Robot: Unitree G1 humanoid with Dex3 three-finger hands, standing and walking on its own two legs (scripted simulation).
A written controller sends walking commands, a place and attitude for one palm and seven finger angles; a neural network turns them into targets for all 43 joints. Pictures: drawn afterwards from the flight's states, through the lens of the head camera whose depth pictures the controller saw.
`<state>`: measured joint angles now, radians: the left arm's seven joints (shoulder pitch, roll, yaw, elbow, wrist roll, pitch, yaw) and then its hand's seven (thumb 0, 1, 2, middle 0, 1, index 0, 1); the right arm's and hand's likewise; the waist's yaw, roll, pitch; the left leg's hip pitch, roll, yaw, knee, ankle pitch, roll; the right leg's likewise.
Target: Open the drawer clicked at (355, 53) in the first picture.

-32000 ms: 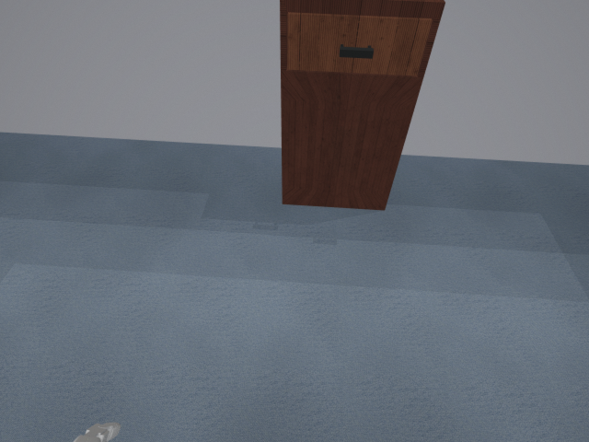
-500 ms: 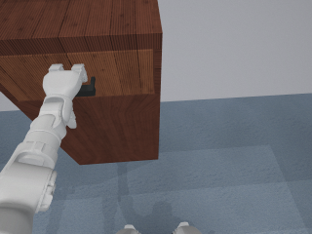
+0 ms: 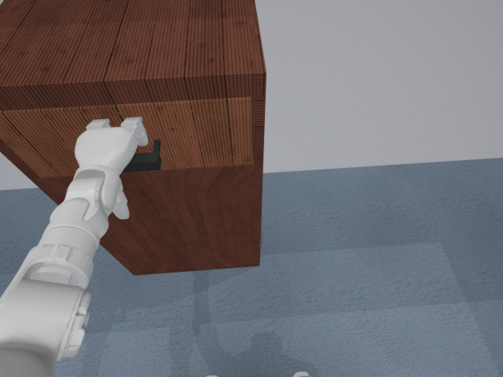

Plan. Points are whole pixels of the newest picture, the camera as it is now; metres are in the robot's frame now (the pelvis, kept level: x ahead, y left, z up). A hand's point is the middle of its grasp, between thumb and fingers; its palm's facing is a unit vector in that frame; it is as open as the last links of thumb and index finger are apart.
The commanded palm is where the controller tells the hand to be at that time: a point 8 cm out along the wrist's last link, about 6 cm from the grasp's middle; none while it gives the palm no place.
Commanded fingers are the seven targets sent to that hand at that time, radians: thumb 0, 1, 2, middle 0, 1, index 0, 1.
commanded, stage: lift the fingers back up to retry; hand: left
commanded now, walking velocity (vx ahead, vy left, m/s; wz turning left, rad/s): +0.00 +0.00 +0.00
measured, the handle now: (131, 154) +0.50 +0.22 +0.02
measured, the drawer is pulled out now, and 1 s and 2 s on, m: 0.00 0.00 0.00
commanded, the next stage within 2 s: re-aim the fingers above the handle in 0.34 s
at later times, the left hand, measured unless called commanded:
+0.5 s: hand (114, 163) +0.44 +0.22 +0.08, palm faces -0.07 -0.03 -1.00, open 13.7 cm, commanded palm +0.43 +0.22 +0.14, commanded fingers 0.00 -0.50 0.30 -0.30 -1.20 -0.30 -1.20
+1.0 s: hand (125, 161) +0.44 +0.20 +0.08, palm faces -0.07 -0.04 -1.00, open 13.8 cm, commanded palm +0.43 +0.22 +0.14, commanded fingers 0.00 -0.50 0.30 -0.30 -1.20 -0.30 -1.20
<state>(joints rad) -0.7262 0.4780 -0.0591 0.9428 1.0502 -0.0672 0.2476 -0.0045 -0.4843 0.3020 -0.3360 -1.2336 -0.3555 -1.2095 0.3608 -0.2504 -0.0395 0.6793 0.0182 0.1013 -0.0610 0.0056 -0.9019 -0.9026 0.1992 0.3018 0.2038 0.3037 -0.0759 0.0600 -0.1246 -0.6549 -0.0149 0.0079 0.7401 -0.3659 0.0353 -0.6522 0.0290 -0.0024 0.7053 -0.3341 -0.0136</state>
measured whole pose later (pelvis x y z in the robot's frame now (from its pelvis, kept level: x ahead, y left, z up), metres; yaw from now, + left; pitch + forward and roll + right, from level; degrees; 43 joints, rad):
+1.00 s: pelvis +0.01 -0.01 +0.01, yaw +1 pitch +11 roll +0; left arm -0.63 0.45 -0.09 0.77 1.01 -0.08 0.14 -0.01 -0.49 0.30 -0.32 -1.20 -0.32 -1.20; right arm 0.29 -0.26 -0.04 0.68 0.03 0.15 -0.06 0.01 -0.90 -0.90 0.20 0.30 0.20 0.30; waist -0.04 0.06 -0.10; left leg -0.48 -0.02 0.00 0.62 -0.34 0.02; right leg -0.49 0.03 -0.01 0.62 -0.33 -0.03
